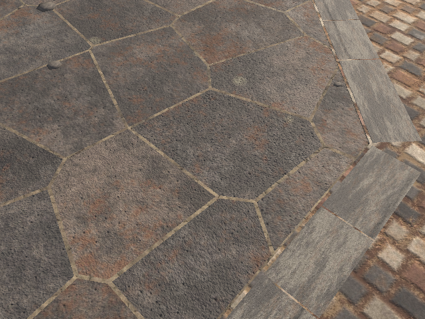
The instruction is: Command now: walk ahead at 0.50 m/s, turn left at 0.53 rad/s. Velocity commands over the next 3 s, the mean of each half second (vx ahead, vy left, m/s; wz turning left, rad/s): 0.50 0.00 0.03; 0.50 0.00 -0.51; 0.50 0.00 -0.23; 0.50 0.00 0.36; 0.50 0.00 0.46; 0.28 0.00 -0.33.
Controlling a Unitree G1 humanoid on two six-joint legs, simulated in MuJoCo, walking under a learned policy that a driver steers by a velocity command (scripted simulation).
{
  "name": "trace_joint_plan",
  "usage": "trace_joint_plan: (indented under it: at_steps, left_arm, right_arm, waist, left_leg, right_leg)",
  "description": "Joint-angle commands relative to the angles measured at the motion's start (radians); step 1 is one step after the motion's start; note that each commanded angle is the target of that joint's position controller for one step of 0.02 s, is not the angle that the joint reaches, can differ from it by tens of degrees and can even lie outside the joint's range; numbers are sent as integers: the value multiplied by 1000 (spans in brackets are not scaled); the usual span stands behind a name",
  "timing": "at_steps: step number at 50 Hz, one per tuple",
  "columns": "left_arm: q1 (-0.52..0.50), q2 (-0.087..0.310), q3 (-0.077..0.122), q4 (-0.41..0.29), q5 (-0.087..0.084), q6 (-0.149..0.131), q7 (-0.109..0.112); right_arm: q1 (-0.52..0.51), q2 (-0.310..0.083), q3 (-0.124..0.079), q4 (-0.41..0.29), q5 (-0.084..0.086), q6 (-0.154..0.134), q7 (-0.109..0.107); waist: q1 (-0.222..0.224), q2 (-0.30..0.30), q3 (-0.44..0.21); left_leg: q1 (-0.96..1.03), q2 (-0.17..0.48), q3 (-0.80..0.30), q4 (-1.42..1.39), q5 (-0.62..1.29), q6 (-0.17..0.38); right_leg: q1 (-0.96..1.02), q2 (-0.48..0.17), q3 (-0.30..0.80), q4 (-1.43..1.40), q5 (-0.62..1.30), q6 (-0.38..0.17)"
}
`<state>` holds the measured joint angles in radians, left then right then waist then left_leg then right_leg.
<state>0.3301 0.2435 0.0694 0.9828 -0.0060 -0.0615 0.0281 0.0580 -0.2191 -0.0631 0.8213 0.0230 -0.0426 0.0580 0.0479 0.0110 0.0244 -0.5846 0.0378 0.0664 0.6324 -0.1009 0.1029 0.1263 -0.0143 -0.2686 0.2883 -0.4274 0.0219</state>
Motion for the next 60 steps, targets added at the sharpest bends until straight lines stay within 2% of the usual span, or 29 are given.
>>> trace_joint_plan:
  at_steps: [1, 2, 3, 4, 5, 6, 8, 13, 18, 23, 26, 28, 29, 30, 31, 32, 33, 34, 35, 39, 44, 49, 52, 53, 54, 55, 56, 57, 60]
  left_arm:
    - [-57, 209, 42, -66, -12, 9, 13]
    - [-48, 180, 30, -92, 6, -3, 11]
    - [24, 33, -14, -144, 18, -42, -11]
    - [-85, 117, 1, -167, -22, -91, -31]
    - [-124, 136, 5, -168, -56, -105, -40]
    - [-122, 130, 5, -152, -47, -103, -34]
    - [-101, 139, 21, -122, -18, -69, -27]
    - [-140, 96, 15, -134, -7, -16, -18]
    - [-258, 75, 5, -167, -15, -26, -36]
    - [-362, 59, -10, -223, -18, -31, -68]
    - [-343, 82, -2, -251, -17, -32, -92]
    - [-201, 137, 25, -234, -14, -23, -94]
    - [-44, 191, 53, -203, -14, -20, -86]
    - [98, 280, 77, -185, -7, -10, -64]
    - [64, 295, 77, -208, -17, -14, -65]
    - [79, 226, 56, -203, -13, -11, -62]
    - [37, 177, 45, -216, -10, -13, -57]
    - [-30, 162, 38, -230, -10, -17, -60]
    - [-82, 129, 29, -246, -8, -20, -58]
    - [-113, 165, 33, -280, -3, -18, -39]
    - [-45, 198, 47, -281, -18, 0, -19]
    - [7, 182, 46, -276, -20, 16, -15]
    - [-16, 122, 25, -293, -7, 13, -14]
    - [8, 62, 2, -306, 10, 8, -16]
    - [157, 33, -8, -323, -26, -4, -18]
    - [139, 138, 8, -290, -34, -5, -15]
    - [23, 178, 19, -305, -27, -3, -17]
    - [-41, 166, 17, -319, -14, -3, -16]
    - [-65, 123, 15, -337, -8, -8, -27]
  right_arm:
    - [225, -189, -77, -26, 6, -8, -3]
    - [369, -289, -110, 2, 3, 1, -28]
    - [316, -353, -112, -28, 5, -8, -31]
    - [358, -272, -86, -27, -10, -13, -30]
    - [326, -195, -67, -17, -17, -21, -34]
    - [241, -151, -52, -32, -14, -29, -30]
    - [142, -89, -27, -55, -27, -37, -34]
    - [198, -158, -40, -9, -32, -62, -49]
    - [218, -159, -32, 14, -34, -66, -63]
    - [277, -165, -32, 59, -28, -48, -72]
    - [249, -192, -38, 51, -24, -22, -85]
    - [222, -223, -43, 37, -24, -5, -99]
    - [196, -229, -42, 27, -20, -2, -103]
    - [213, -199, -26, 2, -37, -17, -102]
    - [310, -65, 15, -22, -45, -50, -74]
    - [224, -161, -3, -35, -12, -94, -52]
    - [140, -185, -7, -67, 21, -113, -43]
    - [111, -170, -5, -74, 10, -119, -46]
    - [103, -183, -16, -70, -17, -112, -55]
    - [135, -146, -15, -91, -37, -68, -67]
    - [-40, -106, 4, -147, -32, -67, -65]
    - [-79, -165, -16, -180, -13, -87, -47]
    - [118, -214, -42, -136, -30, -105, -49]
    - [269, -268, -54, -121, -44, -107, -54]
    - [349, -345, -77, -66, -47, -92, -43]
    - [323, -242, -55, -87, -22, -90, -37]
    - [281, -188, -39, -95, -17, -84, -39]
    - [236, -177, -31, -104, -28, -77, -39]
    - [197, -139, -14, -89, -35, -75, -40]
  waist:
    - [-192, -101, -133]
    - [-232, 42, -229]
    - [-107, 257, -329]
    - [-175, 141, -375]
    - [-163, 95, -258]
    - [-108, -15, -163]
    - [-51, -7, -97]
    - [-45, 16, -23]
    - [-97, 36, 10]
    - [-135, 34, 52]
    - [-93, 69, 11]
    - [-7, 110, -85]
    - [81, 84, -160]
    - [117, -68, -277]
    - [15, -292, -385]
    - [76, -170, -397]
    - [75, -113, -264]
    - [23, 8, -148]
    - [-12, 35, -103]
    - [-71, -30, -50]
    - [3, -83, -44]
    - [7, -122, -58]
    - [-98, -131, -142]
    - [-146, -1, -272]
    - [-75, 379, -339]
    - [-107, 233, -253]
    - [-132, 128, -138]
    - [-118, 54, -86]
    - [-66, 96, -41]
  left_leg:
    - [372, -112, 58, -76, -29, 83]
    - [677, 48, -212, -110, -28, 150]
    - [976, 294, -819, -259, -130, 363]
    - [999, 297, -867, -347, -153, 337]
    - [899, 273, -671, -336, -81, 278]
    - [722, 234, -522, -338, 39, 230]
    - [504, 178, -362, -380, 173, 185]
    - [420, 155, -193, -472, 311, 154]
    - [467, 113, -45, -505, 258, 64]
    - [674, 179, 4, -460, 360, 45]
    - [756, 207, 38, -321, 729, 27]
    - [747, 203, 61, -102, 1008, 5]
    - [643, 168, 87, 115, 940, -26]
    - [387, 103, 98, 445, 533, -61]
    - [-52, -139, -39, 800, -429, -128]
    - [-166, -77, -211, 848, -426, -89]
    - [-216, -27, -198, 799, -355, -69]
    - [-188, 15, -178, 689, -298, -68]
    - [-125, 46, -167, 594, -268, -79]
    - [-17, 66, -130, 392, -208, -145]
    - [92, -10, -97, 5, 142, -177]
    - [143, -38, -143, -135, 83, -145]
    - [412, 14, -153, -181, 42, -63]
    - [649, 188, -336, -180, -1, 3]
    - [884, 366, -827, -304, -254, 168]
    - [848, 355, -868, -345, -466, 153]
    - [743, 311, -705, -344, -431, 113]
    - [635, 269, -589, -353, -303, 95]
    - [484, 190, -414, -405, -61, 98]
  right_leg:
    - [-101, -232, 25, 448, 1188, -88]
    - [-369, -173, 24, 775, 785, -43]
    - [-797, 70, 174, 1135, -116, 16]
    - [-909, 35, 375, 1187, -119, -20]
    - [-948, -27, 360, 1140, -41, -51]
    - [-892, -87, 344, 1034, 38, -58]
    - [-755, -146, 337, 921, 102, -48]
    - [-809, -162, 323, 743, 290, -13]
    - [-796, -101, 299, 437, 584, -38]
    - [-873, -60, 266, 301, 537, -71]
    - [-810, -2, 195, 291, 375, -113]
    - [-611, 65, 151, 304, 280, -155]
    - [-376, 81, 178, 229, 352, -194]
    - [-66, -108, 464, 229, 398, -268]
    - [269, -334, 1041, 103, 287, -484]
    - [292, -303, 1031, 38, 200, -439]
    - [182, -270, 874, 30, 212, -391]
    - [0, -228, 768, 7, 312, -361]
    - [-123, -195, 694, -11, 404, -342]
    - [-360, -138, 583, -73, 543, -344]
    - [-441, -50, 495, -41, 438, -259]
    - [-317, -105, 647, 78, 301, -224]
    - [-336, -54, 623, 286, 351, -162]
    - [-454, 17, 522, 572, 188, -120]
    - [-789, 124, 421, 864, -167, -67]
    - [-905, 58, 470, 983, -138, -58]
    - [-936, 29, 454, 1007, -43, -58]
    - [-906, -1, 421, 984, 23, -57]
    - [-819, -63, 384, 848, 105, -54]
